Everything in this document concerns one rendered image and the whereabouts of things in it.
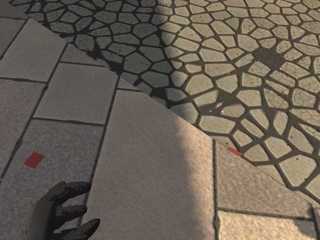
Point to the left robot hand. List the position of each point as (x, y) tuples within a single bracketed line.
[(48, 214)]

